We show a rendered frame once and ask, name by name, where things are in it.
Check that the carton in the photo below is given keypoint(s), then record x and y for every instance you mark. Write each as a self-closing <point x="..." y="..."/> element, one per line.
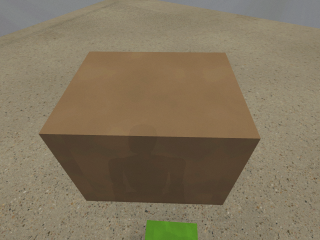
<point x="168" y="230"/>

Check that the pedestal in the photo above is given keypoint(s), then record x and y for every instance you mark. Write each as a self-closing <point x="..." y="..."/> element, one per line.
<point x="153" y="127"/>

